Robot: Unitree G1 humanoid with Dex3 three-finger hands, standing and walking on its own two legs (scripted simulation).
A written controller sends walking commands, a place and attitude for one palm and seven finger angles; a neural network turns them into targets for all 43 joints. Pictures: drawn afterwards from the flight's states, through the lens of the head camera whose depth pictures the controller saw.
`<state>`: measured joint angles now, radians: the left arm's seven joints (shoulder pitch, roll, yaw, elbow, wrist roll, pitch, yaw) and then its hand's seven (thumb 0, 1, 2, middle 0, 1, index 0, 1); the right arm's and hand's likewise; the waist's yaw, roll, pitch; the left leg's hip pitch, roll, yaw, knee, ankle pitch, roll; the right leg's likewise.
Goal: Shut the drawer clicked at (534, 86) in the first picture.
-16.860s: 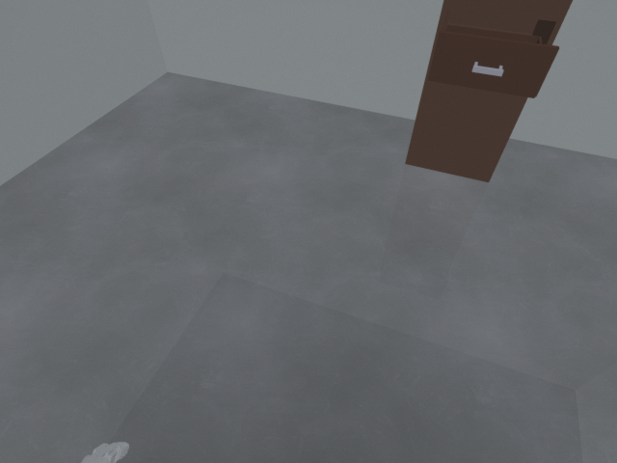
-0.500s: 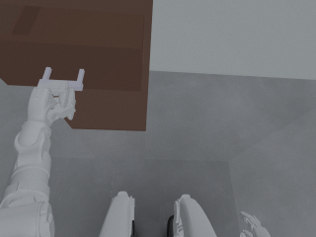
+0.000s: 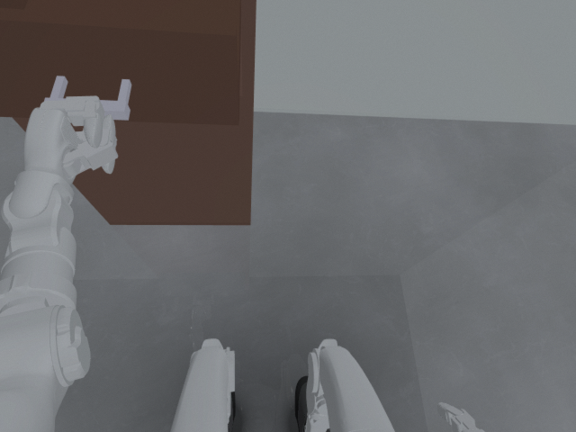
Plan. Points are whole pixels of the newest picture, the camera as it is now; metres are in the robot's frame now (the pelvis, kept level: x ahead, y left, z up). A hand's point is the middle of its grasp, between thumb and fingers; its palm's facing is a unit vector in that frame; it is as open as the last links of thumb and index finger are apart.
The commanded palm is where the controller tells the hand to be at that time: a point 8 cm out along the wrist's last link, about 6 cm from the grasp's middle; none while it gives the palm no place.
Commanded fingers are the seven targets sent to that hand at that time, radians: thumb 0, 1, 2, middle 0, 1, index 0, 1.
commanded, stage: push the drawer shut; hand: left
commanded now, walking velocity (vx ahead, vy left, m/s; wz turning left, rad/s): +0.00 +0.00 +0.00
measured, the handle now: (90, 97) +0.55 +0.26 +0.05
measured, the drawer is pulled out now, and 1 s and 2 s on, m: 0.07 0.00 0.00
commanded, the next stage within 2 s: pull the fist back off the drawer in 0.78 s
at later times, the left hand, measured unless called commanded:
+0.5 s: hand (118, 99) +0.55 +0.22 +0.05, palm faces -0.01 -1.00 -0.05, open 3.4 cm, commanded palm +0.56 +0.24 +0.05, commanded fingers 0.00 0.90 0.90 -1.40 -1.60 -1.40 -1.60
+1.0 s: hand (107, 95) +0.55 +0.24 +0.05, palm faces -0.01 -1.00 -0.07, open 3.4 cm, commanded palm +0.59 +0.24 +0.05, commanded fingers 0.00 0.90 0.90 -1.40 -1.60 -1.40 -1.60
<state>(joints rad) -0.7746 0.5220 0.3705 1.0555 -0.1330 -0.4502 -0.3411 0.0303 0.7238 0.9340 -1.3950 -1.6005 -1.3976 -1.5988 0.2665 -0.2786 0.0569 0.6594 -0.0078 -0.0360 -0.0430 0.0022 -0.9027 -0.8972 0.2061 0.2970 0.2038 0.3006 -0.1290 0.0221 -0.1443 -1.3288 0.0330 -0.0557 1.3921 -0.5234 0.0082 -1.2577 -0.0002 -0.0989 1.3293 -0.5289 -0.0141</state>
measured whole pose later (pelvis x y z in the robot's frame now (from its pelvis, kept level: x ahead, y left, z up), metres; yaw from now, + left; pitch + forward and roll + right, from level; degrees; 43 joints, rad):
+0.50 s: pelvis +0.00 +0.01 -0.01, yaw -2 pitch +30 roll -6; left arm -1.03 0.67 0.43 1.20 -0.04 -0.38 -0.31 0.08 0.76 0.94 -1.39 -1.60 -1.40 -1.60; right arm 0.32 -0.28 0.08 0.66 -0.04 -0.01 -0.02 0.00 -0.90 -0.90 0.21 0.30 0.20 0.30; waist -0.22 0.04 -0.13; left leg -1.45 0.05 -0.06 1.44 -0.52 0.02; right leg -1.37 0.01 -0.10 1.35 -0.51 0.00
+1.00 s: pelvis -0.02 +0.01 -0.02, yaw -2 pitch +31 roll -8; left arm -1.14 0.75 0.36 1.26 -0.02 -0.34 -0.31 0.07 0.58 0.92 -1.39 -1.60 -1.40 -1.60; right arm 0.30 -0.28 0.11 0.67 -0.04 -0.03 -0.04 0.00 -0.90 -0.90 0.21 0.30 0.20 0.30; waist -0.24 0.03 -0.13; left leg -1.50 0.04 -0.08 1.45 -0.50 0.02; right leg -1.41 0.01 -0.12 1.34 -0.49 0.00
